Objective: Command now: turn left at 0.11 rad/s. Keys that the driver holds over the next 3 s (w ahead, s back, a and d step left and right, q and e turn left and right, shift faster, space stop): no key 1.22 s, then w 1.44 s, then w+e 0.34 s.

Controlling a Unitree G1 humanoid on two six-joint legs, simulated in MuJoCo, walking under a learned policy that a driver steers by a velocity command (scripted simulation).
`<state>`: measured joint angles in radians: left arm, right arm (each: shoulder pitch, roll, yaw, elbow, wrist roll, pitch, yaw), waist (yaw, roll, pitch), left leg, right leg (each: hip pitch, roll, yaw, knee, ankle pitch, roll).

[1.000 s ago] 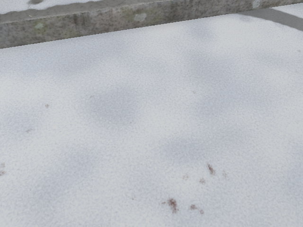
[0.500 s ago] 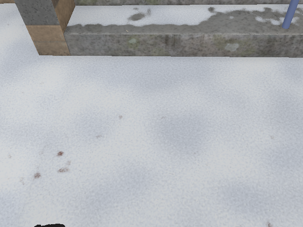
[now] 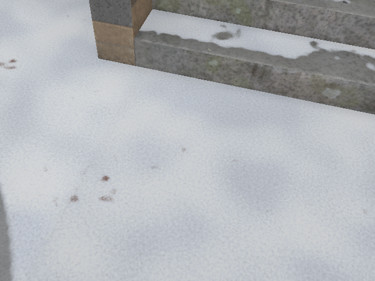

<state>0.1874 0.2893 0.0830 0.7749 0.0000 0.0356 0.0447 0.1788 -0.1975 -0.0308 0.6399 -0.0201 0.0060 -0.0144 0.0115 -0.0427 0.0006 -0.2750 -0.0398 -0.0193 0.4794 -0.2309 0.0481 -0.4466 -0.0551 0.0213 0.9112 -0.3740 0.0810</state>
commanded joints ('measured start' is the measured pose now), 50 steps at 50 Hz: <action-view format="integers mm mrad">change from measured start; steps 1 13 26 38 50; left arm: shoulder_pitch -53 -2 24 40 65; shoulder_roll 39 41 25 12 7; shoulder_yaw -3 -19 -30 -31 -32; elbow -75 -13 35 113 190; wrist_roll -2 14 8 4 2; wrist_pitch -17 -60 -60 -57 -54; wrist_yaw -5 -16 -7 -3 3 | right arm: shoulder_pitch -22 -37 11 30 40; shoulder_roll -139 -97 -92 -87 -84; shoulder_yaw -39 -39 -46 -46 -43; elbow -49 -5 65 147 247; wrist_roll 1 2 8 13 17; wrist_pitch -10 -3 -11 -12 -12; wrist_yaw -4 -2 -14 -25 -31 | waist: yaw -26 -12 -7 -6 -4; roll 190 -14 50 43 47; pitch -78 -14 1 12 26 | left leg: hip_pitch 99 44 46 63 73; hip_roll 235 59 63 64 61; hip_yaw -212 -76 -71 -61 -48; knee -117 -15 -10 -16 -35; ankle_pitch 279 42 70 97 103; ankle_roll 171 11 -7 -11 -15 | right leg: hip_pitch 56 166 171 177 187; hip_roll -4 -21 2 16 26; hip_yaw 2 38 29 20 13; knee -155 -463 -449 -463 -482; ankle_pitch -48 152 151 164 170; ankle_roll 0 -82 -88 -87 -90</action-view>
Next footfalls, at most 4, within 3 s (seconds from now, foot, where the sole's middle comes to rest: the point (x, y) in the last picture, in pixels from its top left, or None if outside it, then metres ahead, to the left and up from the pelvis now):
0.10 right None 0.02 -0.15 -0.78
1.94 right None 0.43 -0.15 -0.78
2.50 left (166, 217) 0.74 0.08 -0.78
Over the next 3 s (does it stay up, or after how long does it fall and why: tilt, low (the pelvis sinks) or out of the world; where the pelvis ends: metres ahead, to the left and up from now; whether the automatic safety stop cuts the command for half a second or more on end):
stays up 0.84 -0.04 -0.01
